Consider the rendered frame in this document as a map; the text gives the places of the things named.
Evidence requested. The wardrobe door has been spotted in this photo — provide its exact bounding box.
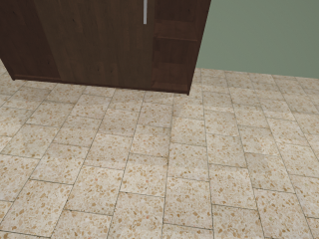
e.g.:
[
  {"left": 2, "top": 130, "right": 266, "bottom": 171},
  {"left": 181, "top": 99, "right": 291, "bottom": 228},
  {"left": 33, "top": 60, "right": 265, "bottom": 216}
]
[
  {"left": 0, "top": 0, "right": 61, "bottom": 79},
  {"left": 34, "top": 0, "right": 156, "bottom": 89}
]

